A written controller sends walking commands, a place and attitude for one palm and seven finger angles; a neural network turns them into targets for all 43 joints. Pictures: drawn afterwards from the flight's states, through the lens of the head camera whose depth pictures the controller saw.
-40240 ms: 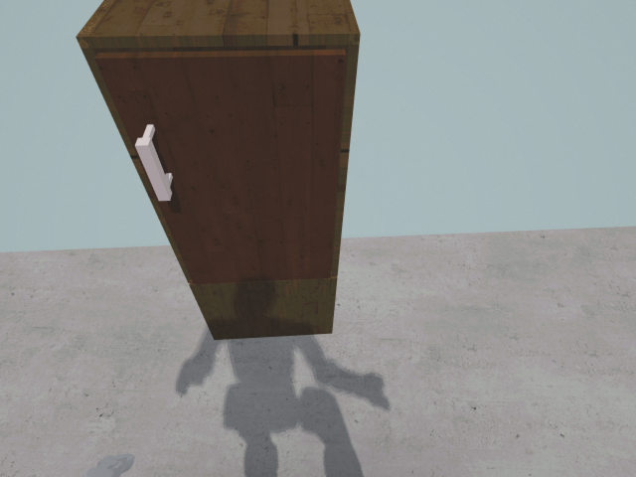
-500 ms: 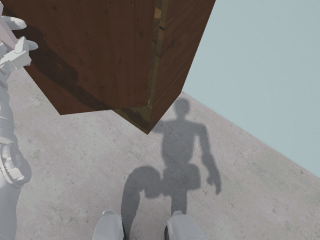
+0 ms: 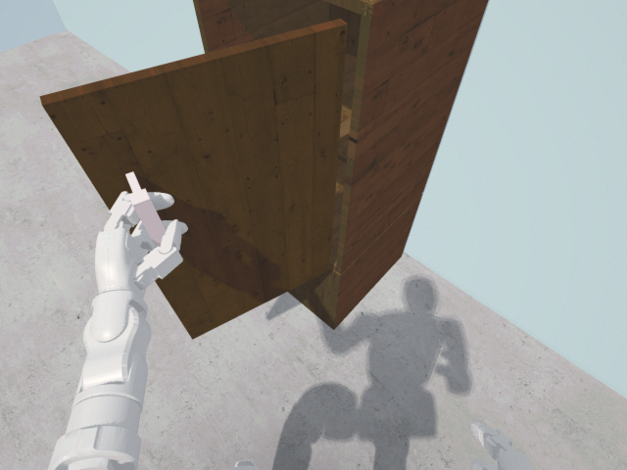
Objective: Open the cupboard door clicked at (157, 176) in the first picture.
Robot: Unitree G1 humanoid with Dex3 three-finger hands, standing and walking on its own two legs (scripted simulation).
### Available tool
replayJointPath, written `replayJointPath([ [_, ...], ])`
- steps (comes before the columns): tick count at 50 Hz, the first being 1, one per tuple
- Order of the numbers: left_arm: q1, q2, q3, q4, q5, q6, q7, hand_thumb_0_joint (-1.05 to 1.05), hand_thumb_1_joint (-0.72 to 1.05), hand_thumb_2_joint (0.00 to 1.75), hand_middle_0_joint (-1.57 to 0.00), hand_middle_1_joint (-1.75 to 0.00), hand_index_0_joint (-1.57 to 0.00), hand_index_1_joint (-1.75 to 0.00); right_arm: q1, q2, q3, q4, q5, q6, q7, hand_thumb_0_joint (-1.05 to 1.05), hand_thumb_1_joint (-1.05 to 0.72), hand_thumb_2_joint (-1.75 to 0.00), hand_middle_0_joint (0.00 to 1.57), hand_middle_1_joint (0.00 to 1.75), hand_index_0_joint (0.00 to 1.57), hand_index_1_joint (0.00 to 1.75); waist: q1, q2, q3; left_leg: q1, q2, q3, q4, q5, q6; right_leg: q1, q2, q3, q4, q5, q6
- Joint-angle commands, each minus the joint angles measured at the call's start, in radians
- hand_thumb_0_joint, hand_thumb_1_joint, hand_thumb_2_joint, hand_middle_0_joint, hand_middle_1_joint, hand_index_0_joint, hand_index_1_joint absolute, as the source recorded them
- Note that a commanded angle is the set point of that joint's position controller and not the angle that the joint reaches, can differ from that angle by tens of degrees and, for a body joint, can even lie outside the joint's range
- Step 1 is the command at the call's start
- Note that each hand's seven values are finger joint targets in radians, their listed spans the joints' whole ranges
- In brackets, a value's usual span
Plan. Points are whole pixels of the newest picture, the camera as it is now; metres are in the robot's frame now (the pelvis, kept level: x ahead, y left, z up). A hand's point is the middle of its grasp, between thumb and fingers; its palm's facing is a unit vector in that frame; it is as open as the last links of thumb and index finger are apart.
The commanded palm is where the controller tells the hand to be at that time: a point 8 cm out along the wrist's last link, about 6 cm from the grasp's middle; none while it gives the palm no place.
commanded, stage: pull the door open along its arc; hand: left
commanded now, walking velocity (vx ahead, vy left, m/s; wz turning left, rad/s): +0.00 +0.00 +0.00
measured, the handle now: (151, 218) +0.42 +0.22 +0.08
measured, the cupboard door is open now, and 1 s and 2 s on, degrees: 72 94 93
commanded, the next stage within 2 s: open thumb and fingers to let go in 0.42 s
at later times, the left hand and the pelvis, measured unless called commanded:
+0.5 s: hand (249, 299) +0.30 +0.08 +0.08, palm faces +0.43 -0.90 +0.02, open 5.9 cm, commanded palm +0.27 +0.13 +0.08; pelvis +0.00 -0.04 +0.01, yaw +3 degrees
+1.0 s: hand (234, 302) +0.30 +0.09 +0.08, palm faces +0.44 -0.90 +0.02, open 11.8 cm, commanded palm +0.26 +0.14 +0.08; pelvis +0.00 -0.03 +0.01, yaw +4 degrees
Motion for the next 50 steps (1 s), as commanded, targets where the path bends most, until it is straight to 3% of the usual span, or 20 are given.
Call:
replayJointPath([
  [1, -0.111, 0.155, 0.102, -0.256, 0.022, -0.049, 0.214, 0.0, 0.9, 0.9, -0.4, -1.35, -0.4, -1.35, 0.008, -0.107, -0.046, -0.092, -0.012, -0.039, -0.006, 0.0, -0.9, -0.9, 0.2, 0.3, 0.2, 0.3, 0.075, -0.041, -0.247, 0.267, -0.074, -0.01, -0.1, 0.359, 0.022, 0.117, 0.056, -0.065, -0.093, 0.512, -0.015],
  [8, -0.069, 0.023, -0.044, -0.347, 0.129, -0.053, 0.39, 0.0, 0.9, 0.9, -0.4, -1.35, -0.4, -1.35, -0.051, -0.084, -0.04, -0.081, -0.045, -0.043, -0.005, 0.0, -0.9, -0.9, 0.2, 0.3, 0.2, 0.3, 0.067, -0.073, -0.213, 0.275, -0.077, -0.01, -0.108, 0.282, 0.025, 0.13, 0.034, -0.045, -0.132, 0.448, -0.015],
  [10, -0.058, -0.02, -0.089, -0.385, 0.146, -0.055, 0.421, 0.0, 0.9, 0.9, -0.4, -1.35, -0.4, -1.35, -0.07, -0.076, -0.039, -0.083, -0.052, -0.045, -0.005, 0.0, -0.9, -0.9, 0.2, 0.3, 0.2, 0.3, 0.07, -0.05, -0.221, 0.284, -0.082, -0.005, -0.107, 0.28, 0.026, 0.141, 0.024, -0.036, -0.138, 0.459, -0.015],
  [12, -0.022, -0.072, -0.128, -0.411, 0.153, -0.052, 0.46, 0.0, 0.9, 0.9, -0.4, -1.35, -0.4, -1.35, -0.08, -0.068, -0.039, -0.082, -0.058, -0.047, -0.004, 0.0, -0.9, -0.9, 0.2, 0.3, 0.2, 0.3, 0.073, -0.069, -0.219, 0.286, -0.083, -0.006, -0.108, 0.283, 0.024, 0.16, 0.017, -0.032, -0.147, 0.477, -0.012],
  [13, 0.002, -0.091, -0.16, -0.421, 0.166, -0.051, 0.468, 0.0, 0.9, 0.9, -0.4, -1.35, -0.4, -1.35, -0.079, -0.068, -0.04, -0.082, -0.061, -0.049, -0.004, 0.0, -0.9, -0.9, 0.2, 0.3, 0.2, 0.3, 0.062, -0.1, -0.205, 0.285, -0.081, -0.01, -0.107, 0.286, 0.027, 0.163, 0.017, -0.029, -0.154, 0.488, -0.01],
  [17, 0.061, -0.158, -0.248, -0.49, 0.186, -0.048, 0.484, 0.0, 0.9, 0.9, -0.4, -1.35, -0.4, -1.35, -0.097, -0.063, -0.043, -0.087, -0.065, -0.051, -0.006, 0.0, -0.9, -0.9, 0.2, 0.3, 0.2, 0.3, 0.06, -0.093, -0.194, 0.3, -0.086, -0.008, -0.115, 0.278, 0.027, 0.178, 0.001, -0.016, -0.167, 0.525, -0.003],
  [18, 0.091, -0.175, -0.274, -0.508, 0.193, -0.045, 0.486, 0.0, 0.9, 0.9, -0.4, -1.35, -0.4, -1.35, -0.093, -0.063, -0.043, -0.091, -0.068, -0.054, -0.005, 0.0, -0.9, -0.9, 0.2, 0.3, 0.2, 0.3, 0.057, -0.129, -0.194, 0.302, -0.084, -0.012, -0.116, 0.286, 0.029, 0.191, 0.0, -0.017, -0.171, 0.545, -0.001],
  [19, 0.123, -0.202, -0.302, -0.532, 0.193, -0.04, 0.488, 0.0, 0.9, 0.9, -0.4, -1.35, -0.4, -1.35, -0.105, -0.06, -0.044, -0.096, -0.068, -0.055, -0.005, 0.0, -0.9, -0.9, 0.2, 0.3, 0.2, 0.3, 0.061, -0.107, -0.199, 0.306, -0.086, -0.009, -0.117, 0.286, 0.028, 0.196, -0.005, -0.013, -0.171, 0.561, 0.001],
  [22, 0.159, -0.251, -0.364, -0.564, 0.207, -0.026, 0.505, 0.0, 0.9, 0.9, -0.4, -1.35, -0.4, -1.35, -0.11, -0.056, -0.044, -0.101, -0.071, -0.059, -0.007, 0.0, -0.9, -0.9, 0.2, 0.3, 0.2, 0.3, 0.052, -0.132, -0.166, 0.313, -0.086, -0.016, -0.119, 0.275, 0.028, 0.187, -0.011, -0.016, -0.181, 0.556, 0.004],
  [25, 0.049, -0.22, -0.352, -0.554, 0.232, -0.029, 0.537, 0.0, 0.9, 0.9, -0.4, -1.35, -0.4, -1.35, -0.122, -0.056, -0.04, -0.077, -0.079, -0.059, -0.02, 0.0, -0.9, -0.9, 0.2, 0.3, 0.2, 0.3, 0.035, -0.157, -0.128, 0.289, -0.09, -0.027, -0.107, 0.241, 0.031, 0.157, -0.025, 0.005, -0.194, 0.515, 0.009],
  [26, -0.053, -0.194, -0.334, -0.532, 0.242, -0.034, 0.551, 0.0, 0.9, 0.9, -0.4, -1.35, -0.4, -1.35, -0.132, -0.056, -0.036, -0.058, -0.082, -0.057, -0.027, 0.0, -0.9, -0.9, 0.2, 0.3, 0.2, 0.3, 0.019, -0.16, -0.113, 0.277, -0.09, -0.033, -0.097, 0.218, 0.033, 0.127, -0.032, 0.015, -0.198, 0.486, 0.012],
  [28, -0.03, -0.153, -0.283, -0.482, 0.255, -0.04, 0.564, 0.0, 0.76, 0.84, -0.39, -1.34, -0.39, -1.34, -0.132, -0.052, -0.038, -0.041, -0.086, -0.053, -0.036, 0.0, -0.9, -0.9, 0.2, 0.3, 0.2, 0.3, 0.031, -0.201, -0.114, 0.257, -0.091, -0.036, -0.091, 0.203, 0.035, 0.135, -0.039, 0.037, -0.216, 0.457, 0.017],
  [32, -0.012, -0.193, -0.297, -0.478, 0.219, -0.054, 0.528, 0.0, 0.48, 0.72, -0.37, -1.3, -0.37, -1.3, -0.149, -0.04, -0.037, -0.038, -0.082, -0.047, -0.042, 0.0, -0.9, -0.9, 0.2, 0.3, 0.2, 0.3, 0.06, -0.109, -0.202, 0.295, -0.097, -0.026, -0.104, 0.252, 0.029, 0.186, -0.038, 0.024, -0.185, 0.545, 0.008],
  [33, 0.009, -0.181, -0.283, -0.468, 0.211, -0.054, 0.517, 0.0, 0.41, 0.69, -0.36, -1.3, -0.36, -1.3, -0.136, -0.043, -0.04, -0.036, -0.079, -0.044, -0.041, 0.0, -0.9, -0.9, 0.2, 0.3, 0.2, 0.3, 0.062, -0.138, -0.226, 0.297, -0.093, -0.028, -0.105, 0.269, 0.027, 0.21, -0.037, 0.023, -0.182, 0.576, 0.01],
  [36, 0.038, -0.227, -0.326, -0.491, 0.187, -0.056, 0.485, 0.0, 0.2, 0.6, -0.35, -1.27, -0.35, -1.27, -0.136, -0.042, -0.039, -0.045, -0.074, -0.047, -0.039, 0.0, -0.9, -0.9, 0.2, 0.3, 0.2, 0.3, 0.058, -0.127, -0.216, 0.321, -0.094, -0.023, -0.109, 0.303, 0.026, 0.222, -0.035, 0.008, -0.173, 0.661, 0.014],
  [37, 0.055, -0.209, -0.304, -0.486, 0.181, -0.054, 0.483, 0.0, 0.13, 0.57, -0.35, -1.27, -0.35, -1.27, -0.132, -0.045, -0.039, -0.046, -0.074, -0.046, -0.038, 0.0, -0.9, -0.9, 0.2, 0.3, 0.2, 0.3, 0.063, -0.133, -0.208, 0.316, -0.094, -0.024, -0.11, 0.307, 0.025, 0.225, -0.035, 0.004, -0.172, 0.668, 0.013],
  [38, 0.052, -0.208, -0.314, -0.463, 0.188, -0.051, 0.48, 0.0, 0.06, 0.54, -0.34, -1.26, -0.34, -1.26, -0.13, -0.048, -0.037, -0.044, -0.074, -0.045, -0.038, 0.0, -0.9, -0.9, 0.2, 0.3, 0.2, 0.3, 0.049, -0.178, -0.18, 0.306, -0.092, -0.028, -0.111, 0.296, 0.028, 0.215, -0.036, 0.008, -0.184, 0.658, 0.019],
  [41, 0.052, -0.221, -0.329, -0.488, 0.197, -0.056, 0.482, 0.0, -0.15, 0.45, -0.32, -1.24, -0.32, -1.24, -0.139, -0.046, -0.038, -0.055, -0.075, -0.041, -0.037, 0.0, -0.9, -0.9, 0.2, 0.3, 0.2, 0.3, 0.055, -0.142, -0.177, 0.315, -0.092, -0.027, -0.117, 0.299, 0.028, 0.204, -0.033, -0.002, -0.173, 0.637, 0.012],
  [46, 0.046, -0.224, -0.337, -0.5, 0.207, -0.056, 0.487, 0.0, -0.5, 0.3, -0.3, -1.2, -0.3, -1.2, -0.144, -0.047, -0.039, -0.062, -0.075, -0.038, -0.034, 0.0, -0.9, -0.9, 0.2, 0.3, 0.2, 0.3, 0.053, -0.141, -0.16, 0.32, -0.091, -0.028, -0.117, 0.288, 0.028, 0.182, -0.028, -0.008, -0.178, 0.581, 0.005],
  [50, 0.034, -0.234, -0.349, -0.509, 0.215, -0.058, 0.496, 0.0, -0.5, 0.3, -0.28, -1.1, -0.28, -1.1, -0.152, -0.046, -0.039, -0.063, -0.072, -0.037, -0.034, 0.0, -0.9, -0.9, 0.2, 0.3, 0.2, 0.3, 0.051, -0.129, -0.166, 0.322, -0.088, -0.028, -0.113, 0.281, 0.029, 0.161, -0.019, -0.017, -0.173, 0.515, -0.006],
])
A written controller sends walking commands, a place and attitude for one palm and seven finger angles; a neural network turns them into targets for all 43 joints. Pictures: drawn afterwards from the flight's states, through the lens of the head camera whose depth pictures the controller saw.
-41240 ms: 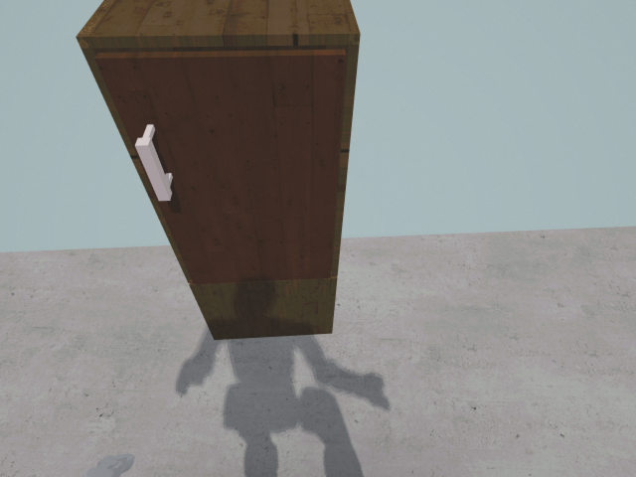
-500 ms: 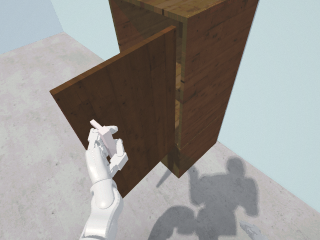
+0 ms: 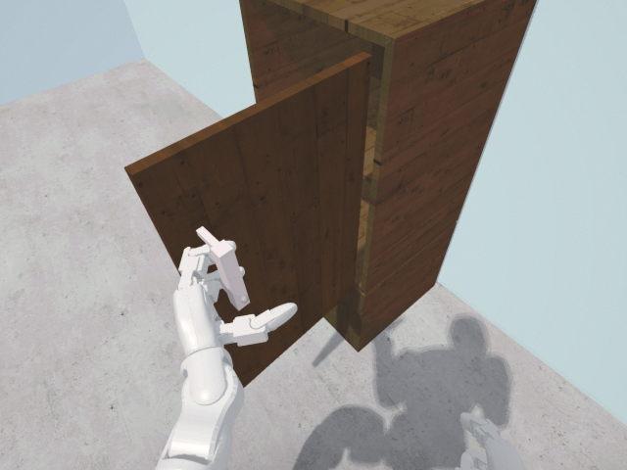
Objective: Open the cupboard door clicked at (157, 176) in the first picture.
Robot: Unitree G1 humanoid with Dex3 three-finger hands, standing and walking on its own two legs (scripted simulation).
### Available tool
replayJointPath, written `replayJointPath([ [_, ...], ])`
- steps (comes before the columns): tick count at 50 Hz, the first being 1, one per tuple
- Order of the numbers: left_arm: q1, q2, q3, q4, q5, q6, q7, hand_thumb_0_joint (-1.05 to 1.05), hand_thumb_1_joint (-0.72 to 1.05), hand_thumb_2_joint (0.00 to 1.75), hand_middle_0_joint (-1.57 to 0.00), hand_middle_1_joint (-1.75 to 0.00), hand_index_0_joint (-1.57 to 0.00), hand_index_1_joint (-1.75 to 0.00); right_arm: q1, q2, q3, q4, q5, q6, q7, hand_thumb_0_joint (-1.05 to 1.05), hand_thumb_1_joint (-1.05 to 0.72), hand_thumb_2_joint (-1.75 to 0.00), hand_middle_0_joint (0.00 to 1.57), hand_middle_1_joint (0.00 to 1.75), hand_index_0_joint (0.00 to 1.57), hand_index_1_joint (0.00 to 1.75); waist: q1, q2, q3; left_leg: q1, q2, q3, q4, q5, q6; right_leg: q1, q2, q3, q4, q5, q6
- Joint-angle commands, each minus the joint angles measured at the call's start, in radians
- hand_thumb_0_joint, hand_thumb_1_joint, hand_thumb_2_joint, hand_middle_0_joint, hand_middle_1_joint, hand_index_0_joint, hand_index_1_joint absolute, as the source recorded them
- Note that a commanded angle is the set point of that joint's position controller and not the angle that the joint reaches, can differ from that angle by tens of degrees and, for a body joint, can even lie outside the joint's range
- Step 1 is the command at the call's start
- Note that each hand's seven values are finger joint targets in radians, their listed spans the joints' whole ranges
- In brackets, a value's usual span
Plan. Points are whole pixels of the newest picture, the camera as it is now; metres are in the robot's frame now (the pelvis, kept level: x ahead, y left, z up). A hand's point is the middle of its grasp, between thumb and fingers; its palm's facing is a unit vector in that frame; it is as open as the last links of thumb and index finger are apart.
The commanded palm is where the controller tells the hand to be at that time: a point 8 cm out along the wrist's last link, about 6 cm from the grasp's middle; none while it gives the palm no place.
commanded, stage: open thumb and fingers to let go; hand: left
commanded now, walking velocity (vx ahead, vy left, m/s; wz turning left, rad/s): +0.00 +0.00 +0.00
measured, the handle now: (222, 269) +0.35 +0.14 +0.08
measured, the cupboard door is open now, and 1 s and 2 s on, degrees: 94 93 93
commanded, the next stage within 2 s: slide the hand sideways off the handle in 0.34 s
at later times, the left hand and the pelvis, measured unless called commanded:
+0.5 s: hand (246, 302) +0.31 +0.10 +0.07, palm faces +0.27 -0.96 -0.02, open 15.5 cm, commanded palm +0.27 +0.16 +0.07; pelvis -0.02 +0.03 -0.01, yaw -1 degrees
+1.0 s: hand (225, 337) +0.26 +0.12 +0.06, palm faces -0.08 -1.00 -0.02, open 16.3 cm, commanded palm +0.24 +0.18 +0.07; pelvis -0.02 +0.03 +0.00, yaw -2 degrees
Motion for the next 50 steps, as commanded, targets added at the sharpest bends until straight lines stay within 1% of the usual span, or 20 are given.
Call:
replayJointPath([
  [1, -0.258, 0.013, -0.012, -0.232, 0.027, -0.068, 0.011, 0.0, -0.5, 0.3, -0.27, -1.05, -0.27, -1.05, -0.077, -0.084, -0.032, -0.139, 0.006, -0.042, -0.009, 0.0, -0.9, -0.9, 0.2, 0.3, 0.2, 0.3, -0.02, -0.112, -0.191, 0.181, -0.052, 0.032, -0.031, 0.23, 0.071, 0.008, 0.008, 0.043, -0.162, 0.514, 0.035],
  [5, -0.3, -0.009, -0.035, -0.235, 0.04, -0.065, 0.035, 0.0, -0.5, 0.3, -0.24, -0.85, -0.24, -0.85, -0.079, -0.083, -0.032, -0.137, 0.005, -0.047, -0.005, 0.0, -0.9, -0.9, 0.2, 0.3, 0.2, 0.3, -0.023, -0.075, -0.208, 0.188, -0.047, 0.025, -0.027, 0.216, 0.07, -0.027, 0.02, 0.027, -0.149, 0.431, 0.022],
  [8, -0.294, 0.009, -0.017, -0.218, 0.055, -0.055, 0.054, 0.0, -0.5, 0.3, -0.22, -0.7, -0.22, -0.7, -0.08, -0.084, -0.033, -0.136, 0.005, -0.043, -0.007, 0.0, -0.9, -0.9, 0.2, 0.3, 0.2, 0.3, -0.015, -0.109, -0.21, 0.174, -0.044, 0.02, -0.031, 0.213, 0.067, -0.023, 0.026, 0.02, -0.146, 0.402, 0.017],
  [10, -0.325, -0.022, -0.043, -0.221, 0.06, -0.044, 0.068, 0.0, -0.5, 0.3, -0.2, -0.6, -0.2, -0.6, -0.089, -0.08, -0.031, -0.139, 0.005, -0.043, -0.005, 0.0, -0.9, -0.9, 0.2, 0.3, 0.2, 0.3, -0.018, -0.075, -0.221, 0.18, -0.045, 0.022, -0.03, 0.205, 0.067, -0.038, 0.026, 0.015, -0.139, 0.383, 0.015],
  [13, -0.327, -0.016, -0.03, -0.19, 0.066, -0.027, 0.086, 0.0, -0.5, 0.3, -0.18, -0.45, -0.18, -0.45, -0.086, -0.081, -0.031, -0.135, 0.002, -0.039, -0.007, 0.0, -0.9, -0.9, 0.2, 0.3, 0.2, 0.3, -0.015, -0.115, -0.207, 0.168, -0.041, 0.015, -0.036, 0.191, 0.066, -0.042, 0.033, 0.01, -0.144, 0.35, 0.013],
  [16, -0.358, -0.011, -0.019, -0.191, 0.064, -0.017, 0.099, 0.0, -0.5, 0.3, -0.15, -0.3, -0.15, -0.3, -0.1, -0.078, -0.027, -0.134, 0.004, -0.034, -0.01, 0.0, -0.9, -0.9, 0.2, 0.3, 0.2, 0.3, -0.011, -0.088, -0.209, 0.164, -0.043, 0.017, -0.042, 0.167, 0.062, -0.046, 0.033, 0.009, -0.146, 0.314, 0.01],
  [22, -0.4, -0.034, -0.021, -0.165, 0.069, 0.006, 0.137, 0.0, -0.5, 0.3, -0.15, -0.3, -0.15, -0.3, -0.112, -0.073, -0.022, -0.133, 0.001, -0.033, -0.008, 0.0, -0.9, -0.9, 0.2, 0.3, 0.2, 0.3, -0.011, -0.076, -0.205, 0.159, -0.043, 0.014, -0.05, 0.132, 0.058, -0.06, 0.037, 0.002, -0.149, 0.262, 0.008],
  [23, -0.371, 0.067, -0.203, -0.14, 0.167, -0.042, -0.081, 0.0, -0.5, 0.3, -0.15, -0.3, -0.15, -0.3, -0.048, -0.106, -0.018, -0.1, 0.005, -0.029, -0.005, 0.0, -0.9, -0.9, 0.2, 0.3, 0.2, 0.3, -0.105, -0.155, -0.135, 0.167, -0.042, 0.005, -0.044, 0.134, 0.078, -0.117, 0.034, 0.028, -0.151, 0.313, 0.014],
  [24, -0.432, 0.173, -0.093, -0.215, 0.123, -0.093, -0.197, 0.0, -0.5, 0.3, -0.15, -0.3, -0.15, -0.3, -0.033, -0.112, -0.034, -0.131, 0.019, -0.029, -0.015, 0.0, -0.9, -0.9, 0.2, 0.3, 0.2, 0.3, -0.07, -0.097, -0.219, 0.192, -0.043, 0.011, -0.038, 0.15, 0.085, -0.079, 0.028, 0.037, -0.148, 0.357, 0.008],
  [25, -0.432, 0.205, -0.08, -0.208, 0.106, -0.119, -0.268, 0.0, -0.5, 0.3, -0.15, -0.3, -0.15, -0.3, -0.038, -0.111, -0.029, -0.139, 0.021, -0.028, -0.025, 0.0, -0.9, -0.9, 0.2, 0.3, 0.2, 0.3, -0.052, -0.069, -0.244, 0.197, -0.052, 0.017, -0.04, 0.155, 0.088, -0.051, 0.026, 0.045, -0.142, 0.379, 0.005],
  [27, -0.454, 0.18, -0.122, -0.204, 0.054, -0.15, -0.393, 0.0, -0.5, 0.3, -0.15, -0.3, -0.15, -0.3, -0.048, -0.107, -0.016, -0.146, 0.038, -0.046, -0.035, 0.0, -0.9, -0.9, 0.2, 0.3, 0.2, 0.3, -0.071, -0.02, -0.22, 0.217, -0.052, 0.01, -0.04, 0.126, 0.086, -0.084, 0.028, 0.036, -0.144, 0.34, 0.005],
  [28, -0.46, 0.15, -0.159, -0.196, 0.005, -0.148, -0.469, 0.0, -0.5, 0.3, -0.15, -0.3, -0.15, -0.3, -0.046, -0.114, -0.013, -0.157, 0.051, -0.056, -0.037, 0.0, -0.9, -0.9, 0.2, 0.3, 0.2, 0.3, -0.086, -0.008, -0.211, 0.237, -0.05, 0.003, -0.048, 0.105, 0.087, -0.1, 0.033, 0.032, -0.153, 0.311, 0.006],
  [29, -0.451, 0.143, -0.121, -0.171, -0.071, -0.139, -0.507, 0.0, -0.5, 0.3, -0.15, -0.3, -0.15, -0.3, -0.061, -0.11, -0.006, -0.161, 0.063, -0.069, -0.042, 0.0, -0.9, -0.9, 0.2, 0.3, 0.2, 0.3, -0.074, -0.002, -0.18, 0.228, -0.049, -0.004, -0.056, 0.068, 0.082, -0.107, 0.041, 0.023, -0.166, 0.268, 0.006],
  [31, -0.422, 0.127, -0.06, -0.132, -0.18, -0.104, -0.533, 0.0, -0.5, 0.3, -0.15, -0.3, -0.15, -0.3, -0.08, -0.116, 0.001, -0.162, 0.078, -0.09, -0.052, 0.0, -0.9, -0.9, 0.2, 0.3, 0.2, 0.3, -0.052, -0.037, -0.152, 0.214, -0.049, -0.011, -0.08, 0.007, 0.071, -0.104, 0.05, 0.004, -0.185, 0.202, 0.009],
  [33, -0.388, 0.108, -0.03, -0.115, -0.228, -0.077, -0.516, 0.0, -0.5, 0.3, -0.15, -0.3, -0.15, -0.3, -0.085, -0.121, 0.002, -0.166, 0.083, -0.11, -0.049, 0.0, -0.9, -0.9, 0.2, 0.3, 0.2, 0.3, -0.03, -0.077, -0.143, 0.206, -0.049, -0.018, -0.101, -0.013, 0.066, -0.098, 0.054, -0.01, -0.185, 0.175, 0.013],
  [35, -0.402, 0.113, -0.016, -0.127, -0.206, -0.071, -0.472, 0.0, -0.5, 0.3, -0.15, -0.3, -0.15, -0.3, -0.074, -0.124, -0.003, -0.164, 0.081, -0.122, -0.038, 0.0, -0.9, -0.9, 0.2, 0.3, 0.2, 0.3, -0.029, -0.064, -0.143, 0.206, -0.049, -0.027, -0.107, -0.011, 0.062, -0.114, 0.05, -0.018, -0.163, 0.175, 0.014],
  [38, -0.274, 0.172, 0.016, -0.154, -0.117, -0.089, -0.411, 0.0, -0.5, 0.3, -0.15, -0.3, -0.15, -0.3, -0.043, -0.129, -0.016, -0.182, 0.067, -0.127, -0.008, 0.0, -0.9, -0.9, 0.2, 0.3, 0.2, 0.3, 0.002, -0.071, -0.188, 0.206, -0.044, -0.021, -0.097, 0.058, 0.064, -0.101, 0.049, -0.014, -0.131, 0.211, 0.01],
  [41, -0.225, 0.159, -0.021, -0.226, -0.069, -0.111, -0.397, 0.0, -0.5, 0.3, -0.15, -0.3, -0.15, -0.3, -0.038, -0.121, -0.019, -0.206, 0.062, -0.125, 0.013, 0.0, -0.9, -0.9, 0.2, 0.3, 0.2, 0.3, -0.004, -0.032, -0.191, 0.204, -0.042, -0.009, -0.083, 0.078, 0.066, -0.106, 0.045, -0.012, -0.116, 0.229, 0.007],
  [43, -0.183, 0.209, 0.014, -0.242, -0.063, -0.112, -0.402, 0.0, -0.5, 0.3, -0.15, -0.3, -0.15, -0.3, -0.034, -0.129, -0.022, -0.212, 0.061, -0.118, 0.011, 0.0, -0.9, -0.9, 0.2, 0.3, 0.2, 0.3, -0.003, -0.073, -0.193, 0.189, -0.039, -0.005, -0.081, 0.085, 0.07, -0.081, 0.048, -0.004, -0.123, 0.238, 0.007],
  [50, -0.108, 0.223, 0.052, -0.357, -0.129, -0.096, -0.447, 0.0, -0.5, 0.3, -0.15, -0.3, -0.15, -0.3, -0.064, -0.116, -0.011, -0.231, 0.072, -0.126, -0.01, 0.0, -0.9, -0.9, 0.2, 0.3, 0.2, 0.3, -0.003, -0.028, -0.168, 0.194, -0.046, 0.011, -0.073, 0.095, 0.071, -0.064, 0.052, 0.004, -0.141, 0.269, 0.012],
])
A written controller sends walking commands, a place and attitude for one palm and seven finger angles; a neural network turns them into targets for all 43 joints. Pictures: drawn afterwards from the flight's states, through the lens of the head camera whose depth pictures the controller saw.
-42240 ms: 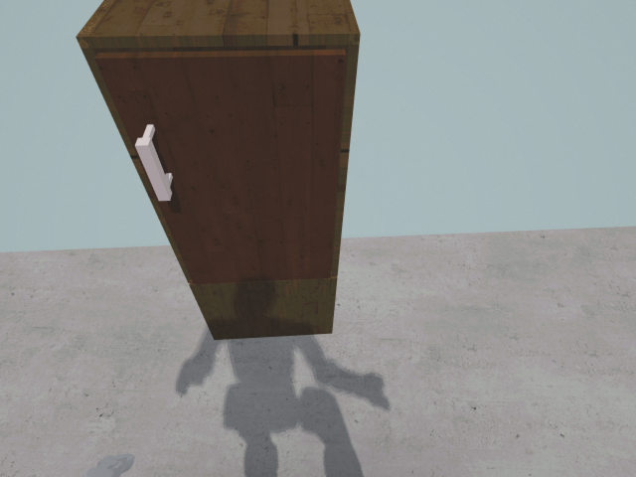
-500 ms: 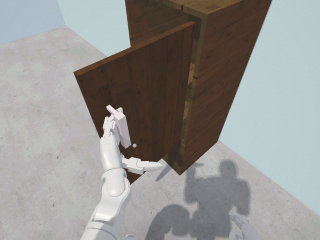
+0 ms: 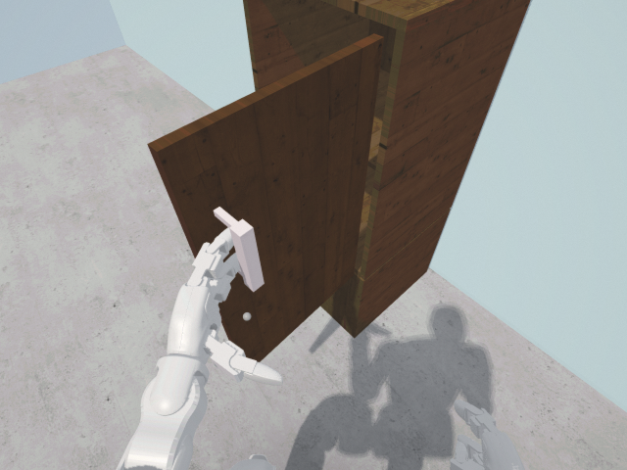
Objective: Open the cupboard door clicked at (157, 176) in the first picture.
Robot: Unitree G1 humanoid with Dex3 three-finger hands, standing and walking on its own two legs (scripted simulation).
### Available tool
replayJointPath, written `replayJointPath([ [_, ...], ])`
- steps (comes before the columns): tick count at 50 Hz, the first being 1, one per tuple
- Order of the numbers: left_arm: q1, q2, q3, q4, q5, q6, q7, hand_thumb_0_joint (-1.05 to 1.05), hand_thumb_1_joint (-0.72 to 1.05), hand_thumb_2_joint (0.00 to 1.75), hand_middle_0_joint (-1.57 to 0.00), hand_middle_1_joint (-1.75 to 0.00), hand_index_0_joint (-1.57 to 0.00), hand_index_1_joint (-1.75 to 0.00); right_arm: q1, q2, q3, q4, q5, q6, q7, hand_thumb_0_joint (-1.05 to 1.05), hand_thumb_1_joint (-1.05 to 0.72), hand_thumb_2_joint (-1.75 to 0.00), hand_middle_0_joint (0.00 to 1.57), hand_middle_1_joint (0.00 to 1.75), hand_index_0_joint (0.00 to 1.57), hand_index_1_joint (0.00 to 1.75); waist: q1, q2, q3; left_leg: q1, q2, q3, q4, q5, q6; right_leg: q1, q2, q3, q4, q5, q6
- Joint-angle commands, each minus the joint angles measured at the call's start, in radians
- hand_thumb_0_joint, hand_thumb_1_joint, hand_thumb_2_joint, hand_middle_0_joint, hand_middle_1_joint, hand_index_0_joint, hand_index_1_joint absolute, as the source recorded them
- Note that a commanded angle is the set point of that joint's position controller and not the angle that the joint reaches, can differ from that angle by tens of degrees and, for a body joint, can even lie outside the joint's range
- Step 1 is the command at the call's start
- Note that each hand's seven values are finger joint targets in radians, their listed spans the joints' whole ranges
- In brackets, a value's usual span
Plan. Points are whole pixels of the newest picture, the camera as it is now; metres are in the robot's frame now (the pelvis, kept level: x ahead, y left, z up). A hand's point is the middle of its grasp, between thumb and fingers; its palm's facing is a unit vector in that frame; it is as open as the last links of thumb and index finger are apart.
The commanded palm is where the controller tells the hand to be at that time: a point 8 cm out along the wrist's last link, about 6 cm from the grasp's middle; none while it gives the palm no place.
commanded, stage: slide the hand sideways off the handle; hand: left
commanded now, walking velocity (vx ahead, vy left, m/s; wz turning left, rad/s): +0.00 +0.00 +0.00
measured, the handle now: (238, 249) +0.38 +0.12 +0.08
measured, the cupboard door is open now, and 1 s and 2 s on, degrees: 93 93 93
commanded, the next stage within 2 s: draw the hand back to the body in 0.64 s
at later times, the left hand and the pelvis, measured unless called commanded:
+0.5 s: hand (193, 353) +0.23 +0.15 +0.07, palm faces +0.03 -1.00 -0.05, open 16.3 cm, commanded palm +0.21 +0.21 +0.07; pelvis +0.01 -0.03 -0.01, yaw +2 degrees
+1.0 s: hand (145, 356) +0.22 +0.19 +0.10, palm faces +0.01 -1.00 -0.06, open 16.3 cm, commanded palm +0.19 +0.24 +0.11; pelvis +0.01 +0.00 +0.00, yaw +1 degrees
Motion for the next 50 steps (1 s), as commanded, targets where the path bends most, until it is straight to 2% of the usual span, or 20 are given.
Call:
replayJointPath([
  [1, -0.129, 0.06, 0.072, -0.297, -0.039, -0.069, -0.02, 0.0, -0.5, 0.3, -0.15, -0.3, -0.15, -0.3, -0.097, -0.11, -0.044, -0.165, 0.009, -0.064, -0.02, 0.0, -0.9, -0.9, 0.2, 0.3, 0.2, 0.3, 0.014, -0.034, -0.202, 0.239, -0.042, -0.02, -0.131, 0.102, 0.028, -0.02, 0.061, -0.034, -0.164, 0.244, -0.027],
  [3, -0.094, 0.057, 0.061, -0.317, -0.047, -0.074, -0.039, 0.0, -0.5, 0.3, -0.15, -0.3, -0.15, -0.3, -0.09, -0.113, -0.044, -0.163, 0.01, -0.071, -0.022, 0.0, -0.9, -0.9, 0.2, 0.3, 0.2, 0.3, 0.0, -0.051, -0.2, 0.237, -0.042, -0.021, -0.119, 0.123, 0.032, -0.017, 0.063, -0.033, -0.163, 0.271, -0.024],
  [9, 0.027, 0.093, 0.094, -0.359, -0.068, -0.078, -0.098, 0.0, -0.5, 0.3, -0.15, -0.3, -0.15, -0.3, -0.084, -0.117, -0.049, -0.169, 0.011, -0.089, -0.028, 0.0, -0.9, -0.9, 0.2, 0.3, 0.2, 0.3, 0.002, -0.054, -0.188, 0.218, -0.049, -0.021, -0.095, 0.157, 0.033, -0.016, 0.057, -0.028, -0.145, 0.338, -0.019],
  [11, 0.066, 0.105, 0.11, -0.379, -0.077, -0.074, -0.115, 0.0, -0.5, 0.3, -0.15, -0.3, -0.15, -0.3, -0.082, -0.117, -0.05, -0.174, 0.011, -0.092, -0.032, 0.0, -0.9, -0.9, 0.2, 0.3, 0.2, 0.3, 0.006, -0.041, -0.199, 0.22, -0.053, -0.018, -0.088, 0.173, 0.034, -0.012, 0.055, -0.026, -0.139, 0.369, -0.017],
  [13, 0.095, 0.141, 0.145, -0.375, -0.089, -0.07, -0.13, 0.0, -0.5, 0.3, -0.15, -0.3, -0.15, -0.3, -0.078, -0.123, -0.05, -0.173, 0.012, -0.092, -0.038, 0.0, -0.9, -0.9, 0.2, 0.3, 0.2, 0.3, 0.003, -0.066, -0.177, 0.196, -0.054, -0.016, -0.081, 0.156, 0.037, -0.009, 0.056, -0.018, -0.15, 0.356, -0.013],
  [15, 0.102, 0.159, 0.177, -0.403, -0.1, -0.076, -0.139, 0.0, -0.5, 0.3, -0.15, -0.3, -0.15, -0.3, -0.084, -0.12, -0.051, -0.175, 0.013, -0.095, -0.043, 0.0, -0.9, -0.9, 0.2, 0.3, 0.2, 0.3, 0.01, -0.036, -0.185, 0.195, -0.057, -0.015, -0.075, 0.162, 0.034, -0.005, 0.054, -0.017, -0.141, 0.366, -0.015],
  [18, 0.145, 0.185, 0.218, -0.422, -0.128, -0.089, -0.161, 0.0, -0.5, 0.3, -0.15, -0.3, -0.15, -0.3, -0.077, -0.123, -0.051, -0.174, 0.012, -0.101, -0.051, 0.0, -0.9, -0.9, 0.2, 0.3, 0.2, 0.3, 0.01, -0.068, -0.193, 0.18, -0.059, -0.016, -0.059, 0.174, 0.037, 0.014, 0.053, -0.003, -0.144, 0.398, -0.01],
  [26, 0.231, 0.244, 0.32, -0.372, -0.206, -0.096, -0.269, 0.0, -0.5, 0.3, -0.15, -0.3, -0.15, -0.3, -0.073, -0.135, -0.053, -0.166, 0.021, -0.111, -0.07, 0.0, -0.9, -0.9, 0.2, 0.3, 0.2, 0.3, 0.011, -0.065, -0.165, 0.113, -0.063, -0.018, -0.022, 0.155, 0.029, 0.023, 0.03, 0.042, -0.151, 0.456, 0.012],
  [29, 0.212, 0.251, 0.317, -0.395, -0.227, -0.096, -0.308, 0.0, -0.5, 0.3, -0.15, -0.3, -0.15, -0.3, -0.074, -0.14, -0.054, -0.17, 0.025, -0.123, -0.075, 0.0, -0.9, -0.9, 0.2, 0.3, 0.2, 0.3, 0.005, -0.04, -0.172, 0.113, -0.064, -0.021, -0.011, 0.148, 0.031, 0.007, 0.028, 0.052, -0.151, 0.434, 0.014],
  [30, 0.222, 0.271, 0.347, -0.388, -0.236, -0.098, -0.314, 0.0, -0.5, 0.3, -0.15, -0.3, -0.15, -0.3, -0.07, -0.14, -0.054, -0.166, 0.026, -0.127, -0.078, 0.0, -0.9, -0.9, 0.2, 0.3, 0.2, 0.3, 0.01, -0.041, -0.174, 0.109, -0.063, -0.024, -0.012, 0.151, 0.029, 0.011, 0.03, 0.05, -0.148, 0.433, 0.012],
  [31, 0.223, 0.244, 0.316, -0.392, -0.24, -0.098, -0.324, 0.0, -0.5, 0.3, -0.15, -0.3, -0.15, -0.3, -0.074, -0.14, -0.052, -0.171, 0.027, -0.131, -0.078, 0.0, -0.9, -0.9, 0.2, 0.3, 0.2, 0.3, 0.006, -0.035, -0.16, 0.109, -0.064, -0.025, -0.014, 0.141, 0.03, -0.007, 0.033, 0.045, -0.15, 0.408, 0.011],
  [33, 0.193, 0.248, 0.314, -0.404, -0.251, -0.107, -0.33, 0.0, -0.5, 0.3, -0.15, -0.3, -0.15, -0.3, -0.067, -0.144, -0.052, -0.165, 0.028, -0.145, -0.082, 0.0, -0.9, -0.9, 0.2, 0.3, 0.2, 0.3, -0.004, -0.063, -0.163, 0.11, -0.061, -0.031, -0.004, 0.141, 0.033, -0.022, 0.038, 0.045, -0.147, 0.391, 0.012],
  [35, 0.163, 0.231, 0.288, -0.407, -0.247, -0.108, -0.328, 0.0, -0.5, 0.3, -0.15, -0.3, -0.15, -0.3, -0.066, -0.145, -0.053, -0.165, 0.028, -0.156, -0.084, 0.0, -0.9, -0.9, 0.2, 0.3, 0.2, 0.3, -0.009, -0.029, -0.155, 0.115, -0.06, -0.034, -0.006, 0.124, 0.034, -0.056, 0.042, 0.03, -0.14, 0.335, 0.004],
  [37, 0.149, 0.241, 0.299, -0.379, -0.239, -0.104, -0.315, 0.0, -0.5, 0.3, -0.15, -0.3, -0.15, -0.3, -0.061, -0.149, -0.055, -0.158, 0.028, -0.163, -0.085, 0.0, -0.9, -0.9, 0.2, 0.3, 0.2, 0.3, -0.005, -0.042, -0.144, 0.105, -0.057, -0.038, -0.012, 0.097, 0.033, -0.082, 0.051, 0.016, -0.136, 0.255, -0.006],
  [39, 0.153, 0.283, 0.336, -0.424, -0.236, -0.1, -0.301, 0.0, -0.5, 0.3, -0.15, -0.3, -0.15, -0.3, -0.067, -0.149, -0.058, -0.166, 0.029, -0.17, -0.087, 0.0, -0.9, -0.9, 0.2, 0.3, 0.2, 0.3, 0.014, -0.033, -0.19, 0.124, -0.054, -0.037, -0.022, 0.103, 0.035, -0.052, 0.048, 0.025, -0.143, 0.241, -0.008],
  [40, 0.169, 0.291, 0.347, -0.453, -0.233, -0.095, -0.293, 0.0, -0.5, 0.3, -0.15, -0.3, -0.15, -0.3, -0.067, -0.145, -0.057, -0.172, 0.03, -0.172, -0.087, 0.0, -0.9, -0.9, 0.2, 0.3, 0.2, 0.3, 0.027, -0.002, -0.219, 0.148, -0.055, -0.035, -0.037, 0.12, 0.035, -0.033, 0.051, 0.016, -0.137, 0.256, -0.014],
  [42, 0.222, 0.303, 0.373, -0.493, -0.232, -0.079, -0.278, 0.0, -0.5, 0.3, -0.15, -0.3, -0.15, -0.3, -0.07, -0.134, -0.055, -0.178, 0.034, -0.175, -0.085, 0.0, -0.9, -0.9, 0.2, 0.3, 0.2, 0.3, 0.044, 0.022, -0.241, 0.179, -0.053, -0.031, -0.059, 0.148, 0.034, -0.006, 0.055, -0.004, -0.129, 0.296, -0.017],
  [43, 0.258, 0.315, 0.392, -0.491, -0.232, -0.065, -0.271, 0.0, -0.5, 0.3, -0.15, -0.3, -0.15, -0.3, -0.074, -0.132, -0.054, -0.179, 0.035, -0.174, -0.083, 0.0, -0.9, -0.9, 0.2, 0.3, 0.2, 0.3, 0.051, 0.005, -0.239, 0.173, -0.052, -0.032, -0.064, 0.154, 0.034, 0.01, 0.059, -0.006, -0.132, 0.3, -0.016],
  [47, 0.263, 0.267, 0.35, -0.509, -0.24, -0.009, -0.26, 0.0, -0.5, 0.3, -0.15, -0.3, -0.15, -0.3, -0.085, -0.127, -0.042, -0.187, 0.045, -0.17, -0.083, 0.0, -0.9, -0.9, 0.2, 0.3, 0.2, 0.3, 0.032, 0.035, -0.147, 0.18, -0.049, -0.035, -0.104, 0.099, 0.029, -0.021, 0.065, -0.031, -0.163, 0.246, -0.014],
  [50, 0.247, 0.259, 0.328, -0.525, -0.241, 0.032, -0.265, 0.0, -0.5, 0.3, -0.15, -0.3, -0.15, -0.3, -0.084, -0.135, -0.036, -0.194, 0.046, -0.179, -0.087, 0.0, -0.9, -0.9, 0.2, 0.3, 0.2, 0.3, 0.019, 0.0, -0.115, 0.19, -0.045, -0.045, -0.125, 0.064, 0.031, -0.031, 0.068, -0.039, -0.187, 0.203, -0.01],
])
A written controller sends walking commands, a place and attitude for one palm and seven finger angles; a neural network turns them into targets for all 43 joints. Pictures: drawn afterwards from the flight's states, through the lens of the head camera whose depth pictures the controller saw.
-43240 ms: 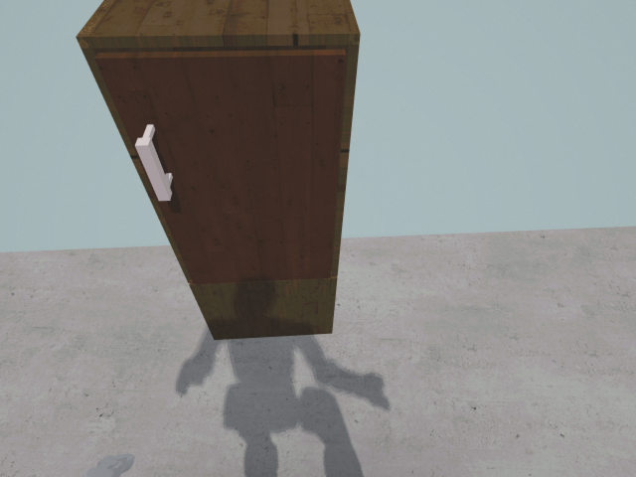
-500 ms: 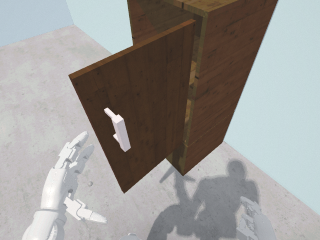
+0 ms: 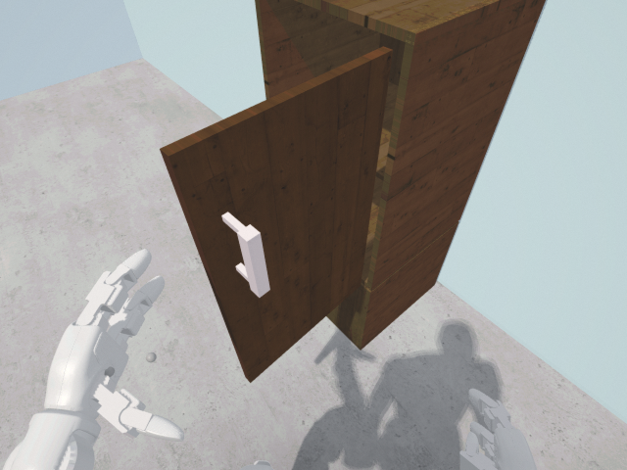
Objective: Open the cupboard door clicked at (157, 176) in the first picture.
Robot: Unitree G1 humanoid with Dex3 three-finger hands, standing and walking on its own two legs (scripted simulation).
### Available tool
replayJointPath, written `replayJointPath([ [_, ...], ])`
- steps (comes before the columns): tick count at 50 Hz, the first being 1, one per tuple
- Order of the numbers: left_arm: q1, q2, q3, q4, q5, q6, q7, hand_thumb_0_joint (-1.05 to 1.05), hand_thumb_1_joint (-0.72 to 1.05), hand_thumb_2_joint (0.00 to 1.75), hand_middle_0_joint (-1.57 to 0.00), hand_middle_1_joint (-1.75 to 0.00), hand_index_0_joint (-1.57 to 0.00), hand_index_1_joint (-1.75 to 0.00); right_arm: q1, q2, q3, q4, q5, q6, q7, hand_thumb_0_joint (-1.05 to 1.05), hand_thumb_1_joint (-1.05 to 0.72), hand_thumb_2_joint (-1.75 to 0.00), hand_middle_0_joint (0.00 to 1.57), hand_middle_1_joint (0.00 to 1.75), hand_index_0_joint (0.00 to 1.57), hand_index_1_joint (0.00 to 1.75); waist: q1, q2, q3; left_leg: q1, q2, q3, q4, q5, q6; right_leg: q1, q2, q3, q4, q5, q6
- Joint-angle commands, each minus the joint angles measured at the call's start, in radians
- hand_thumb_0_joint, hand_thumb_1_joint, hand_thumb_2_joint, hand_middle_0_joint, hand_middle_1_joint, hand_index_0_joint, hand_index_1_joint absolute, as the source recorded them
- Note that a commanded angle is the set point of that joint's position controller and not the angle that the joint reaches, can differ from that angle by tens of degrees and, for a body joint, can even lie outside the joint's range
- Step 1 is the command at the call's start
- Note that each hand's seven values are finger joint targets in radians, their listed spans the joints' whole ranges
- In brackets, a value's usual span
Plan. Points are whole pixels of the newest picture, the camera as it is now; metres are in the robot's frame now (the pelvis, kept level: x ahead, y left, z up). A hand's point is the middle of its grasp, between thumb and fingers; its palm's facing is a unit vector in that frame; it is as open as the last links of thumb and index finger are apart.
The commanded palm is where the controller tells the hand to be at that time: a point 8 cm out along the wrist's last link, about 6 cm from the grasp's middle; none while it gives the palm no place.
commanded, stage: draw the hand back to the body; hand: left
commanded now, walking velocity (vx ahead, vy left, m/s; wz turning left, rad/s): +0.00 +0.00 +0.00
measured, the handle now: (245, 255) +0.37 +0.12 +0.08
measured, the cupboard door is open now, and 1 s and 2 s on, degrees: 93 93 93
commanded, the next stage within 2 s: step back with the hand held close in 1.32 s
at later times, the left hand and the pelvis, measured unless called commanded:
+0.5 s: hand (90, 337) +0.22 +0.23 +0.14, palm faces +0.28 -0.90 -0.33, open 14.3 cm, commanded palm +0.18 +0.28 +0.17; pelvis +0.01 +0.01 +0.03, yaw -1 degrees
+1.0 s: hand (36, 272) +0.25 +0.27 +0.21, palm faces +0.45 -0.79 -0.41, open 8.4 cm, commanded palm +0.20 +0.30 +0.22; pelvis +0.04 +0.00 +0.05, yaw -2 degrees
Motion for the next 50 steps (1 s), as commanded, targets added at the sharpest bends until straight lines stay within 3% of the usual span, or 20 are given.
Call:
replayJointPath([
  [1, -0.064, 0.112, 0.063, -0.225, -0.023, -0.005, 0.0, 0.0, -0.5, 0.3, -0.15, -0.3, -0.15, -0.3, -0.108, -0.123, -0.039, -0.178, 0.009, -0.069, -0.014, 0.0, -0.9, -0.9, 0.2, 0.3, 0.2, 0.3, 0.008, -0.024, -0.077, 0.21, -0.054, -0.012, -0.177, 0.087, 0.039, -0.042, 0.055, -0.011, -0.2, 0.214, -0.006],
  [3, -0.082, 0.112, 0.048, -0.246, -0.02, 0.013, -0.004, 0.0, -0.5, 0.3, -0.15, -0.3, -0.15, -0.3, -0.108, -0.128, -0.031, -0.179, 0.008, -0.079, -0.015, 0.0, -0.9, -0.9, 0.2, 0.3, 0.2, 0.3, 0.0, -0.031, -0.065, 0.222, -0.052, -0.019, -0.189, 0.073, 0.042, -0.042, 0.059, -0.015, -0.213, 0.194, -0.005],
  [4, -0.101, 0.125, 0.055, -0.274, -0.019, 0.017, -0.004, 0.0, -0.5, 0.3, -0.15, -0.3, -0.15, -0.3, -0.11, -0.129, -0.031, -0.181, 0.009, -0.086, -0.016, 0.0, -0.9, -0.9, 0.2, 0.3, 0.2, 0.3, 0.004, -0.003, -0.075, 0.233, -0.053, -0.02, -0.195, 0.067, 0.041, -0.037, 0.055, -0.012, -0.217, 0.185, -0.006],
  [7, -0.109, 0.138, 0.072, -0.31, -0.011, 0.026, 0.006, 0.0, -0.5, 0.3, -0.15, -0.3, -0.15, -0.3, -0.103, -0.125, -0.025, -0.179, 0.008, -0.099, -0.019, 0.0, -0.9, -0.9, 0.2, 0.3, 0.2, 0.3, 0.007, -0.008, -0.068, 0.259, -0.05, -0.031, -0.218, 0.063, 0.039, -0.031, 0.058, -0.026, -0.22, 0.18, -0.01],
  [12, -0.104, 0.17, 0.126, -0.33, -0.014, 0.055, 0.017, 0.0, -0.32, 0.37, -0.16, -0.3, -0.16, -0.3, -0.112, -0.119, -0.016, -0.167, 0.01, -0.11, -0.023, 0.0, -0.9, -0.9, 0.2, 0.3, 0.2, 0.3, 0.024, 0.015, -0.066, 0.285, -0.049, -0.033, -0.249, 0.066, 0.035, 0.01, 0.057, -0.032, -0.242, 0.183, -0.014],
  [13, -0.126, 0.291, 0.15, -0.373, 0.138, 0.065, 0.162, 0.0, -0.29, 0.39, -0.16, -0.3, -0.16, -0.3, -0.141, -0.111, -0.019, -0.164, -0.001, -0.097, -0.045, 0.0, -0.9, -0.9, 0.2, 0.3, 0.2, 0.3, 0.061, -0.015, -0.057, 0.303, -0.051, -0.002, -0.281, 0.044, 0.04, 0.024, 0.037, 0.035, -0.34, 0.165, -0.026],
  [14, -0.098, 0.199, 0.098, -0.397, 0.154, 0.08, 0.225, 0.0, -0.26, 0.4, -0.16, -0.3, -0.16, -0.3, -0.149, -0.093, -0.008, -0.164, -0.012, -0.089, -0.056, 0.0, -0.9, -0.9, 0.2, 0.3, 0.2, 0.3, 0.04, 0.007, -0.013, 0.327, -0.057, 0.011, -0.289, 0.05, 0.041, 0.019, 0.027, 0.035, -0.369, 0.16, -0.024],
  [15, -0.031, 0.16, 0.073, -0.36, 0.163, 0.101, 0.255, 0.0, -0.22, 0.42, -0.16, -0.3, -0.16, -0.3, -0.134, -0.089, -0.006, -0.158, -0.012, -0.085, -0.059, 0.0, -0.9, -0.9, 0.2, 0.3, 0.2, 0.3, 0.032, -0.013, 0.019, 0.335, -0.051, 0.011, -0.295, 0.045, 0.039, 0.013, 0.022, 0.024, -0.373, 0.155, -0.02],
  [16, -0.017, 0.16, 0.069, -0.379, 0.188, 0.11, 0.282, 0.0, -0.18, 0.43, -0.16, -0.3, -0.16, -0.3, -0.132, -0.091, -0.004, -0.149, -0.013, -0.078, -0.055, 0.0, -0.9, -0.9, 0.2, 0.3, 0.2, 0.3, 0.035, 0.033, 0.017, 0.349, -0.048, 0.011, -0.313, 0.046, 0.037, 0.041, 0.021, 0.019, -0.375, 0.157, -0.02],
  [22, -0.011, 0.196, 0.092, -0.415, 0.253, 0.125, 0.372, 0.0, 0.02, 0.52, -0.17, -0.3, -0.17, -0.3, -0.153, -0.102, -0.011, -0.119, -0.031, -0.056, -0.061, 0.0, -0.9, -0.9, 0.2, 0.3, 0.2, 0.3, 0.033, -0.016, -0.006, 0.463, -0.04, 0.028, -0.387, 0.171, 0.045, 0.163, 0.02, 0.01, -0.434, 0.286, -0.015],
  [23, -0.014, 0.215, 0.112, -0.411, 0.257, 0.127, 0.38, 0.0, 0.06, 0.54, -0.17, -0.3, -0.17, -0.3, -0.156, -0.106, -0.011, -0.112, -0.034, -0.056, -0.063, 0.0, -0.9, -0.9, 0.2, 0.3, 0.2, 0.3, 0.036, -0.046, -0.002, 0.471, -0.039, 0.029, -0.396, 0.192, 0.047, 0.192, 0.019, 0.009, -0.451, 0.306, -0.015],
  [28, -0.023, 0.227, 0.14, -0.413, 0.272, 0.128, 0.399, 0.0, 0.23, 0.62, -0.18, -0.3, -0.18, -0.3, -0.175, -0.105, -0.013, -0.088, -0.037, -0.05, -0.064, 0.0, -0.9, -0.9, 0.2, 0.3, 0.2, 0.3, 0.044, -0.024, 0.02, 0.532, -0.039, 0.039, -0.454, 0.255, 0.046, 0.262, 0.017, 0.006, -0.493, 0.361, -0.015],
  [29, -0.031, 0.223, 0.141, -0.423, 0.274, 0.125, 0.4, 0.0, 0.27, 0.63, -0.18, -0.3, -0.18, -0.3, -0.178, -0.102, -0.015, -0.084, -0.037, -0.051, -0.064, 0.0, -0.9, -0.9, 0.2, 0.3, 0.2, 0.3, 0.043, 0.003, 0.029, 0.553, -0.038, 0.044, -0.462, 0.277, 0.046, 0.261, 0.018, 0.007, -0.499, 0.382, -0.014],
  [35, 0.002, 0.238, 0.191, -0.412, 0.271, 0.128, 0.402, 0.0, 0.48, 0.72, -0.19, -0.3, -0.19, -0.3, -0.182, -0.104, -0.024, -0.068, -0.042, -0.04, -0.048, 0.0, -0.9, -0.9, 0.2, 0.3, 0.2, 0.3, 0.056, -0.022, 0.024, 0.597, -0.034, 0.054, -0.5, 0.385, 0.044, 0.336, 0.021, 0.002, -0.521, 0.482, -0.012],
  [42, -0.012, 0.269, 0.256, -0.437, 0.265, 0.125, 0.4, 0.0, 0.73, 0.82, -0.19, -0.3, -0.19, -0.3, -0.187, -0.101, -0.034, -0.06, -0.045, -0.019, -0.038, 0.0, -0.9, -0.9, 0.2, 0.3, 0.2, 0.3, 0.063, 0.012, 0.004, 0.647, -0.034, 0.073, -0.507, 0.497, 0.043, 0.379, 0.023, 0.006, -0.541, 0.584, -0.008],
  [44, -0.03, 0.269, 0.262, -0.426, 0.262, 0.128, 0.398, 0.0, 0.8, 0.86, -0.2, -0.3, -0.2, -0.3, -0.195, -0.101, -0.034, -0.059, -0.044, -0.015, -0.036, 0.0, -0.9, -0.9, 0.2, 0.3, 0.2, 0.3, 0.06, -0.006, 0.038, 0.637, -0.034, 0.072, -0.513, 0.478, 0.042, 0.376, 0.023, 0.004, -0.551, 0.578, -0.007],
  [47, -0.055, 0.294, 0.296, -0.426, 0.259, 0.124, 0.401, 0.0, 0.9, 0.9, -0.2, -0.3, -0.2, -0.3, -0.196, -0.102, -0.04, -0.053, -0.045, -0.01, -0.038, 0.0, -0.9, -0.9, 0.2, 0.3, 0.2, 0.3, 0.064, 0.005, 0.017, 0.656, -0.037, 0.079, -0.514, 0.482, 0.045, 0.382, 0.023, 0.009, -0.558, 0.592, -0.005],
  [50, -0.026, 0.242, 0.254, -0.351, 0.252, 0.135, 0.387, 0.0, 0.9, 0.9, -0.2, -0.3, -0.2, -0.3, -0.198, -0.104, -0.043, -0.052, -0.043, 0.001, -0.034, 0.0, -0.9, -0.9, 0.2, 0.3, 0.2, 0.3, 0.058, -0.051, 0.061, 0.646, -0.036, 0.085, -0.524, 0.452, 0.05, 0.371, 0.024, 0.008, -0.575, 0.585, 0.002],
])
